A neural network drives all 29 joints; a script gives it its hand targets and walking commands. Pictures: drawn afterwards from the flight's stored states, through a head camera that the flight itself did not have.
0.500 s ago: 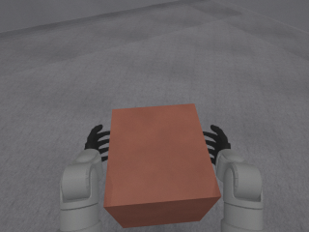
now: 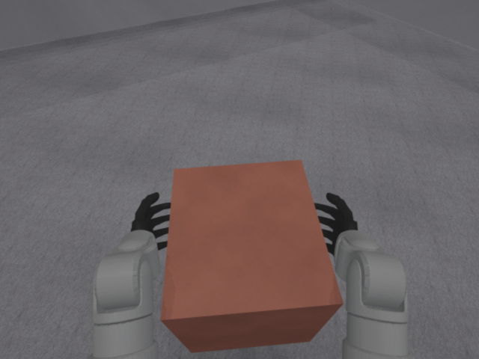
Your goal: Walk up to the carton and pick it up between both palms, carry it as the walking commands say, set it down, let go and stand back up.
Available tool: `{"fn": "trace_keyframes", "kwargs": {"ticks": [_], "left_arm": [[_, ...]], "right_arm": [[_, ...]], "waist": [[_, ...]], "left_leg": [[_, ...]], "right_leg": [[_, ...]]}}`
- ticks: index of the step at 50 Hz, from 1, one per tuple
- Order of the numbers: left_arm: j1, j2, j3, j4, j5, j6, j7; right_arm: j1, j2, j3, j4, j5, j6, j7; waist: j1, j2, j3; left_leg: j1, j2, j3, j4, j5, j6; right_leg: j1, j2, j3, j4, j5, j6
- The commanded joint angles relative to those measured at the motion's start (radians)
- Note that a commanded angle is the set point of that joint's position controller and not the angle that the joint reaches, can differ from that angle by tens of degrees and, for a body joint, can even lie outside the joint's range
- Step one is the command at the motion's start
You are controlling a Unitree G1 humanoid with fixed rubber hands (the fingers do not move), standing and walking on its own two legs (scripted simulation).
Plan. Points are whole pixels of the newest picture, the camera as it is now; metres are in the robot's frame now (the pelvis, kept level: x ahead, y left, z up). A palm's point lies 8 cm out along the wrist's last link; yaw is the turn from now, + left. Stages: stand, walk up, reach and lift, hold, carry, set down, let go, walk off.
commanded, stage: carry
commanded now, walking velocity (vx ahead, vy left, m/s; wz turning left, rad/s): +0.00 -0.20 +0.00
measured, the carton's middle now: (244, 259) +0.28 +0.00 +0.01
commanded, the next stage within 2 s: none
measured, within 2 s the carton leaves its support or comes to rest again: neither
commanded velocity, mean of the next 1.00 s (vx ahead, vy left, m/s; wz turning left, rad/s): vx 0.00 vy -0.03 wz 0.00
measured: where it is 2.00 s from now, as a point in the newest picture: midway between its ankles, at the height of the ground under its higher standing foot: outside the picture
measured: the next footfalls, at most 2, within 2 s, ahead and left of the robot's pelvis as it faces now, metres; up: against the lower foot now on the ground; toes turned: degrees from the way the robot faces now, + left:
none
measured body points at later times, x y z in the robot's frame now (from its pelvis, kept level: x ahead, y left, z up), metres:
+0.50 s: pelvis +0.00 +0.01 +0.01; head -0.01 +0.01 +0.46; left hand +0.29 +0.17 +0.09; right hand +0.28 -0.14 +0.09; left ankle +0.02 +0.18 -0.72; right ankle +0.04 -0.06 -0.72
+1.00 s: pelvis +0.01 +0.06 +0.01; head -0.01 +0.06 +0.46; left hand +0.29 +0.23 +0.09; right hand +0.30 -0.09 +0.09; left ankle +0.02 +0.18 -0.72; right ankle +0.04 -0.06 -0.72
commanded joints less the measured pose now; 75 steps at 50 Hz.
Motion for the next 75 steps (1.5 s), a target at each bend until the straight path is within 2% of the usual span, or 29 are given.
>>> {"fn": "trace_keyframes", "kwargs": {"ticks": [1, 9, 12, 20, 36, 52, 62, 75], "left_arm": [[-0.429, -0.917, -0.752, -0.042, -0.432, 0.023, -0.270], [-0.430, -0.917, -0.752, -0.043, -0.432, 0.023, -0.270], [-0.431, -0.923, -0.748, -0.040, -0.434, 0.021, -0.270], [-0.425, -0.928, -0.741, -0.032, -0.435, 0.022, -0.272], [-0.447, -0.929, -0.742, -0.003, -0.436, 0.026, -0.272], [-0.441, -0.927, -0.755, -0.013, -0.427, 0.020, -0.264], [-0.432, -0.920, -0.762, -0.024, -0.426, 0.016, -0.261], [-0.431, -0.915, -0.765, -0.027, -0.427, 0.015, -0.260]], "right_arm": [[-0.457, 0.861, 0.692, -0.026, 0.381, -0.006, 0.229], [-0.457, 0.861, 0.691, -0.025, 0.381, -0.006, 0.229], [-0.458, 0.857, 0.693, -0.023, 0.383, -0.007, 0.229], [-0.456, 0.852, 0.705, -0.024, 0.385, -0.006, 0.225], [-0.468, 0.845, 0.695, 0.003, 0.386, 0.000, 0.223], [-0.457, 0.840, 0.694, -0.008, 0.390, -0.006, 0.221], [-0.447, 0.834, 0.698, -0.018, 0.392, -0.010, 0.221], [-0.447, 0.833, 0.702, -0.022, 0.392, -0.010, 0.221]], "waist": [[0.001, 0.012, -0.218], [0.001, 0.012, -0.218], [0.001, 0.005, -0.227], [0.000, -0.009, -0.225], [0.003, 0.002, -0.216], [0.005, 0.021, -0.234], [0.006, 0.029, -0.233], [0.007, 0.026, -0.223]], "left_leg": [[0.058, 0.036, -0.013, -0.049, 0.068, 0.057], [0.058, 0.036, -0.011, -0.049, 0.068, 0.056], [0.059, 0.013, 0.003, -0.047, 0.046, 0.041], [0.094, 0.007, -0.020, -0.110, 0.040, 0.035], [0.087, -0.012, -0.061, -0.164, 0.080, 0.069], [0.098, -0.017, -0.093, -0.171, 0.189, 0.102], [0.114, -0.017, -0.098, -0.171, 0.238, 0.112], [0.114, -0.020, -0.098, -0.176, 0.220, 0.114]], "right_leg": [[0.111, -0.162, 0.163, -0.160, 0.077, 0.005], [0.111, -0.163, 0.161, -0.160, 0.076, 0.005], [0.135, -0.190, 0.189, -0.197, 0.108, 0.005], [0.157, -0.195, 0.194, -0.228, 0.117, 0.030], [0.168, -0.189, 0.184, -0.189, 0.147, 0.059], [0.165, -0.184, 0.163, -0.141, 0.155, 0.095], [0.153, -0.182, 0.144, -0.125, 0.140, 0.111], [0.145, -0.186, 0.131, -0.127, 0.117, 0.119]]}}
